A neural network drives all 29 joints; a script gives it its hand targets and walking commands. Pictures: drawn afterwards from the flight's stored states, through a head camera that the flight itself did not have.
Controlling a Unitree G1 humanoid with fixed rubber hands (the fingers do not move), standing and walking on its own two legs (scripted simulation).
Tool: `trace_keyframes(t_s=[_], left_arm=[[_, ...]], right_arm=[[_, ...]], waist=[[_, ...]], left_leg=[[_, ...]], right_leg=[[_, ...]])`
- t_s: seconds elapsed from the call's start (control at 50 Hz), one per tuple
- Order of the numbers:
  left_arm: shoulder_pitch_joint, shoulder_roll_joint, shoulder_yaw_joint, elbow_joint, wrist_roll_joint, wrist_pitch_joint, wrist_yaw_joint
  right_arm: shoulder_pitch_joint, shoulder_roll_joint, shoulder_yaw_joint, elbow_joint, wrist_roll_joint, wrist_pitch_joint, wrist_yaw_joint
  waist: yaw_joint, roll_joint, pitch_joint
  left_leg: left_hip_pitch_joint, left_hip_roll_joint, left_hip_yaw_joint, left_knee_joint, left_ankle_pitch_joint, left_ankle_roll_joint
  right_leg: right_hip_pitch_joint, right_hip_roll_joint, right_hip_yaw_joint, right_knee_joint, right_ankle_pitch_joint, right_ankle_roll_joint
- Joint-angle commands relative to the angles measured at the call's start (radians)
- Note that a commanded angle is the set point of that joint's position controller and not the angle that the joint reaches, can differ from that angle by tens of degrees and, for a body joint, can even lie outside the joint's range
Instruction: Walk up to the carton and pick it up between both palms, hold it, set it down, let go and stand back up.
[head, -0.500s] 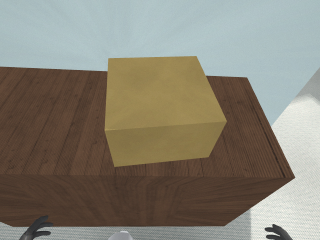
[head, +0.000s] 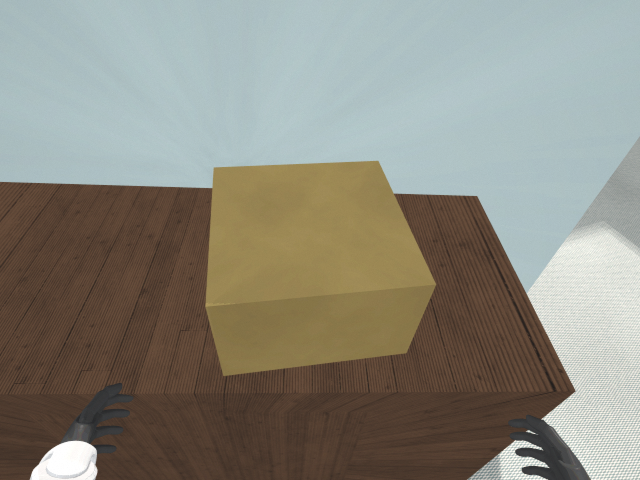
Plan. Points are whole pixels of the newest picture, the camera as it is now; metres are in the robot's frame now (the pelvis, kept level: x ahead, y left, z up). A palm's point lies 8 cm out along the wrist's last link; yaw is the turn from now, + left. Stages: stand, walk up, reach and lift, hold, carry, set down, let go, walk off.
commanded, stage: reach and lift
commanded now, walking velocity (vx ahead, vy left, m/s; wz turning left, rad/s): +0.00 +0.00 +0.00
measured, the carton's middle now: (308, 258) +0.45 +0.03 +0.00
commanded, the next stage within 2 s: none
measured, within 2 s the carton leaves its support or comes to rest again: neither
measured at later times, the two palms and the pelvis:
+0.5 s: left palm (91, 434) +0.17 +0.27 +0.00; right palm (563, 462) +0.17 -0.28 -0.01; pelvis +0.01 +0.01 +0.01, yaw +0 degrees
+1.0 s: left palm (101, 414) +0.18 +0.25 +0.03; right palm (558, 429) +0.19 -0.26 +0.03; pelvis +0.00 +0.01 +0.01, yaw +0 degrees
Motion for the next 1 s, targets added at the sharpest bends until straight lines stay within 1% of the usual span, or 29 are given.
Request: trace_keyframes(t_s=[0.0,0.06,0.08,0.12,0.16,0.2,0.22,0.24,0.26,0.32,0.34,0.36,0.4,0.42,0.44,0.48,0.5,0.56,0.58,0.64,0.66,0.7,0.72,0.8,0.82,0.84,0.9,0.92,0.98], left_arm=[[0.001,0.019,0.126,-0.255,-0.023,-0.115,0.026],[0.040,-0.020,0.098,-0.294,-0.039,-0.150,0.039],[0.036,-0.009,0.119,-0.294,-0.027,-0.158,0.044],[0.051,-0.027,0.106,-0.335,-0.039,-0.189,0.055],[0.100,-0.051,0.092,-0.335,-0.049,-0.208,0.056],[0.102,-0.052,0.089,-0.361,-0.048,-0.233,0.063],[0.108,-0.057,0.073,-0.383,-0.059,-0.248,0.065],[0.117,-0.062,0.077,-0.377,-0.059,-0.261,0.067],[0.122,-0.070,0.061,-0.391,-0.073,-0.272,0.068],[0.150,-0.079,0.058,-0.403,-0.076,-0.293,0.076],[0.166,-0.098,0.026,-0.437,-0.083,-0.294,0.082],[0.178,-0.106,0.028,-0.427,-0.087,-0.299,0.083],[0.177,-0.108,0.034,-0.418,-0.091,-0.290,0.084],[0.188,-0.114,0.017,-0.401,-0.102,-0.291,0.082],[0.189,-0.123,0.009,-0.408,-0.107,-0.293,0.080],[0.189,-0.119,0.011,-0.413,-0.098,-0.287,0.083],[0.177,-0.124,-0.005,-0.454,-0.121,-0.288,0.089],[0.159,-0.135,-0.020,-0.502,-0.132,-0.300,0.098],[0.159,-0.134,-0.017,-0.486,-0.139,-0.305,0.097],[0.150,-0.146,-0.037,-0.503,-0.151,-0.312,0.104],[0.153,-0.137,-0.040,-0.528,-0.156,-0.308,0.106],[0.114,-0.142,-0.031,-0.524,-0.141,-0.305,0.113],[0.132,-0.150,-0.048,-0.545,-0.159,-0.307,0.114],[0.111,-0.157,-0.045,-0.568,-0.164,-0.318,0.125],[0.106,-0.152,-0.046,-0.579,-0.171,-0.324,0.127],[0.122,-0.162,-0.049,-0.581,-0.167,-0.317,0.129],[0.104,-0.167,-0.029,-0.560,-0.160,-0.314,0.128],[0.064,-0.152,-0.028,-0.569,-0.160,-0.312,0.129],[0.005,-0.145,-0.026,-0.618,-0.173,-0.315,0.133]], right_arm=[[0.019,-0.114,-0.088,-0.217,0.103,-0.019,0.008],[0.045,-0.113,-0.094,-0.237,0.136,-0.026,0.022],[0.034,-0.108,-0.082,-0.239,0.152,-0.034,0.023],[0.040,-0.119,-0.083,-0.269,0.177,-0.044,0.033],[0.080,-0.112,-0.081,-0.273,0.199,-0.049,0.040],[0.074,-0.119,-0.081,-0.279,0.221,-0.059,0.049],[0.078,-0.130,-0.085,-0.301,0.225,-0.069,0.051],[0.084,-0.127,-0.077,-0.311,0.229,-0.070,0.054],[0.083,-0.123,-0.080,-0.311,0.243,-0.075,0.056],[0.103,-0.123,-0.071,-0.342,0.267,-0.074,0.070],[0.102,-0.144,-0.088,-0.375,0.277,-0.076,0.081],[0.107,-0.122,-0.072,-0.356,0.288,-0.072,0.087],[0.100,-0.134,-0.082,-0.395,0.298,-0.057,0.090],[0.092,-0.135,-0.081,-0.425,0.299,-0.056,0.088],[0.101,-0.144,-0.088,-0.439,0.299,-0.050,0.090],[0.092,-0.152,-0.086,-0.475,0.304,-0.033,0.094],[0.082,-0.155,-0.093,-0.515,0.318,-0.031,0.103],[0.086,-0.165,-0.099,-0.522,0.336,-0.006,0.111],[0.098,-0.140,-0.071,-0.548,0.334,-0.001,0.109],[0.097,-0.143,-0.082,-0.592,0.342,0.019,0.111],[0.101,-0.141,-0.079,-0.609,0.351,0.022,0.111],[0.089,-0.158,-0.089,-0.609,0.359,0.039,0.117],[0.115,-0.148,-0.082,-0.626,0.354,0.040,0.118],[0.103,-0.164,-0.087,-0.678,0.376,0.034,0.119],[0.084,-0.172,-0.090,-0.699,0.379,0.031,0.115],[0.090,-0.173,-0.086,-0.685,0.391,0.031,0.119],[0.081,-0.168,-0.071,-0.682,0.404,0.039,0.118],[0.051,-0.181,-0.091,-0.699,0.402,0.043,0.115],[0.002,-0.185,-0.089,-0.708,0.404,0.048,0.114]], waist=[[0.053,0.001,-0.086],[0.030,0.024,-0.095],[0.046,0.043,-0.105],[0.052,0.053,-0.118],[0.039,0.039,-0.116],[0.046,0.059,-0.119],[0.038,0.048,-0.137],[0.050,0.040,-0.118],[0.043,0.046,-0.120],[0.037,0.066,-0.109],[0.036,0.063,-0.118],[0.045,0.075,-0.087],[0.036,0.062,-0.068],[0.039,0.024,-0.058],[0.033,0.012,-0.069],[0.035,0.011,-0.052],[0.040,0.013,-0.068],[0.017,0.020,-0.057],[0.023,0.008,-0.055],[0.020,-0.013,-0.053],[0.027,-0.002,-0.036],[0.011,0.020,-0.042],[0.011,0.002,-0.056],[0.015,-0.004,-0.077],[0.026,-0.002,-0.095],[0.015,0.013,-0.064],[0.022,0.017,-0.056],[0.018,0.017,-0.067],[0.018,0.027,-0.116]], left_leg=[[0.179,-0.061,0.059,-0.187,0.295,0.011],[0.225,-0.058,0.050,-0.199,0.348,-0.003],[0.209,-0.061,0.050,-0.198,0.353,0.000],[0.236,-0.055,0.041,-0.197,0.385,-0.012],[0.260,-0.059,0.042,-0.204,0.408,-0.011],[0.259,-0.061,0.039,-0.202,0.417,-0.018],[0.261,-0.058,0.037,-0.203,0.439,-0.018],[0.264,-0.058,0.037,-0.202,0.443,-0.014],[0.257,-0.060,0.034,-0.204,0.442,-0.018],[0.270,-0.057,0.035,-0.220,0.420,-0.023],[0.272,-0.052,0.031,-0.225,0.391,-0.024],[0.255,-0.053,0.030,-0.224,0.397,-0.024],[0.244,-0.057,0.031,-0.235,0.347,-0.017],[0.234,-0.057,0.029,-0.232,0.325,-0.008],[0.240,-0.061,0.030,-0.236,0.312,0.000],[0.223,-0.060,0.036,-0.247,0.265,0.002],[0.213,-0.060,0.030,-0.249,0.266,0.001],[0.212,-0.057,0.027,-0.255,0.199,0.003],[0.198,-0.059,0.028,-0.250,0.198,0.010],[0.198,-0.056,0.023,-0.257,0.150,0.019],[0.181,-0.059,0.028,-0.258,0.152,0.021],[0.179,-0.056,0.029,-0.266,0.107,0.017],[0.179,-0.056,0.028,-0.260,0.131,0.013],[0.177,-0.052,0.026,-0.252,0.147,0.015],[0.180,-0.050,0.026,-0.243,0.155,0.015],[0.189,-0.047,0.023,-0.247,0.155,0.011],[0.186,-0.045,0.025,-0.247,0.164,0.012],[0.177,-0.047,0.028,-0.248,0.117,0.012],[0.175,-0.048,0.029,-0.243,0.124,0.007]], right_leg=[[-0.092,0.031,-0.007,-0.202,0.390,0.012],[-0.101,0.039,-0.013,-0.227,0.390,0.004],[-0.082,0.033,-0.001,-0.228,0.386,0.007],[-0.082,0.038,-0.003,-0.241,0.402,0.002],[-0.073,0.046,-0.004,-0.255,0.404,0.001],[-0.057,0.044,0.004,-0.259,0.404,-0.001],[-0.059,0.053,-0.004,-0.251,0.426,-0.001],[-0.063,0.046,0.000,-0.261,0.421,0.001],[-0.069,0.050,0.002,-0.259,0.413,0.000],[-0.068,0.055,0.005,-0.281,0.351,-0.003],[-0.082,0.060,-0.005,-0.282,0.314,-0.014],[-0.078,0.055,0.001,-0.287,0.324,-0.013],[-0.094,0.057,0.003,-0.290,0.283,-0.011],[-0.094,0.055,0.005,-0.293,0.276,-0.011],[-0.097,0.055,0.007,-0.295,0.267,-0.009],[-0.105,0.052,0.004,-0.295,0.236,-0.008],[-0.113,0.054,0.002,-0.294,0.229,-0.013],[-0.152,0.044,0.008,-0.294,0.179,-0.012],[-0.143,0.039,0.015,-0.297,0.179,-0.011],[-0.164,0.034,0.019,-0.301,0.145,-0.010],[-0.176,0.031,0.019,-0.303,0.145,-0.009],[-0.186,0.030,0.020,-0.302,0.104,-0.017],[-0.175,0.035,0.015,-0.299,0.125,-0.021],[-0.194,0.040,0.018,-0.287,0.141,-0.020],[-0.199,0.040,0.017,-0.281,0.150,-0.017],[-0.212,0.036,0.017,-0.288,0.147,-0.022],[-0.209,0.039,0.024,-0.290,0.140,-0.029],[-0.210,0.033,0.032,-0.291,0.105,-0.030],[-0.203,0.034,0.034,-0.289,0.113,-0.028]])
